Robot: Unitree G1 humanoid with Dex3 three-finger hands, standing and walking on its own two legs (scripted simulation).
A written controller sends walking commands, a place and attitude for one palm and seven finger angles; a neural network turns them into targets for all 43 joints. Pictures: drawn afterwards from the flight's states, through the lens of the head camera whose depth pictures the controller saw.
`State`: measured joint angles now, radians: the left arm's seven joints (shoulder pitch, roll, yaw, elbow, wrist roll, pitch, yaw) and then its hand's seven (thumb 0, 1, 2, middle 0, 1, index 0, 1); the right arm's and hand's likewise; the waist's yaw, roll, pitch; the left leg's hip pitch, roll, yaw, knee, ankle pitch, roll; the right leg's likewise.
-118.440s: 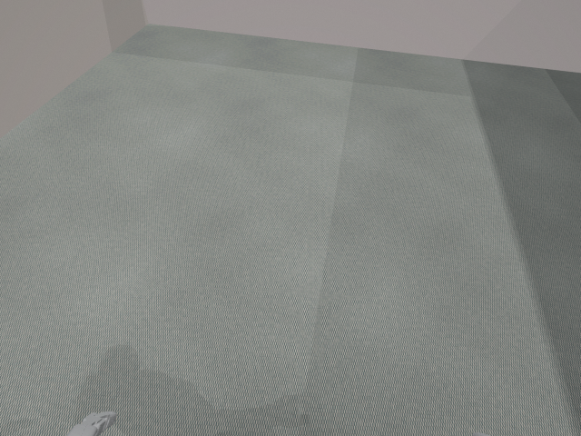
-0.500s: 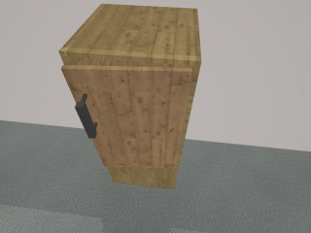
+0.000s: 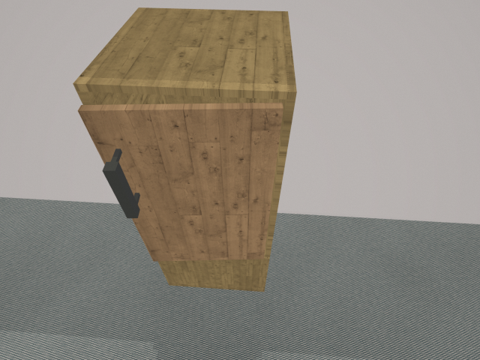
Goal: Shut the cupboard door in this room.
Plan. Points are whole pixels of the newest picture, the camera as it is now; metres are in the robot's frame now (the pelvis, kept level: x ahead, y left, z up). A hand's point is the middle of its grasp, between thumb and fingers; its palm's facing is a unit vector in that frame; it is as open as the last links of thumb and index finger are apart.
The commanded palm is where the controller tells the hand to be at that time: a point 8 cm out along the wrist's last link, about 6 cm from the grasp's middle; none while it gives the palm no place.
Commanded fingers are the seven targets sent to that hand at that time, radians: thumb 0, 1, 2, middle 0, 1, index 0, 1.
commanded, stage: come to a stop and stand still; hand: left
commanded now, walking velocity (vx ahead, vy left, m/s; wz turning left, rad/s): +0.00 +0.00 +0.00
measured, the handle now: (125, 184) +0.45 +0.27 +0.00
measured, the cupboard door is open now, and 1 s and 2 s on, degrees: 5 5 5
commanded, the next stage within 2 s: look again from close up in 0.40 s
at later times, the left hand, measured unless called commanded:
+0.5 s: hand out of the picture +0.00 +0.18 -0.16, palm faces +0.01 -0.98 -0.21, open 7.4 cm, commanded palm none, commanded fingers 0.00 0.90 0.90 -0.20 -0.30 -0.20 -0.30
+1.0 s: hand out of the picture +0.00 +0.16 -0.17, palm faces +0.03 -0.98 -0.19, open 7.4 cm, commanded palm none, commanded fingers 0.00 0.90 0.90 -0.20 -0.30 -0.20 -0.30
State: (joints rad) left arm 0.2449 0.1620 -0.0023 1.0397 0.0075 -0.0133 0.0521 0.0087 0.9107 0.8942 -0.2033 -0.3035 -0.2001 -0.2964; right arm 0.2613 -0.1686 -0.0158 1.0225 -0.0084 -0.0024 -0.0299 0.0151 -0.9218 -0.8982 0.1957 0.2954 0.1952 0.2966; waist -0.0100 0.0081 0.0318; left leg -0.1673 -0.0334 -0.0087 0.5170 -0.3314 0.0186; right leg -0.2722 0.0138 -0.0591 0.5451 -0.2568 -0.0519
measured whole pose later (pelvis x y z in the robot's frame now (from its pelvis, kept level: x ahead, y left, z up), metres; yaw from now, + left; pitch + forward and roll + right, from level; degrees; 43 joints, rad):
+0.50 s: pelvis -0.02 +0.00 +0.01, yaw +0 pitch -2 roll +1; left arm 0.28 0.17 -0.02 1.08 0.00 -0.01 0.02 0.01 0.90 0.89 -0.20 -0.30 -0.20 -0.30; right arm 0.35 -0.17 0.03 1.10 -0.02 0.00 -0.01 0.01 -0.91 -0.90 0.19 0.30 0.19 0.30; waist 0.00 0.01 0.04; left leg -0.14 -0.03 -0.01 0.43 -0.27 0.01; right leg -0.24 0.02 -0.06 0.46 -0.19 -0.06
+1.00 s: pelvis +0.01 +0.00 +0.01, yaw +0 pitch -2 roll +1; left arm 0.29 0.14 -0.02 1.13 0.00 -0.02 0.03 0.01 0.91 0.89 -0.20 -0.30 -0.20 -0.30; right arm 0.30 -0.12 0.03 1.14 -0.01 -0.02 -0.04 0.01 -0.91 -0.90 0.20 0.30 0.20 0.30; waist 0.01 0.01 0.03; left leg -0.09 -0.02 -0.01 0.41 -0.29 0.01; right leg -0.20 0.02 -0.06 0.45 -0.23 -0.05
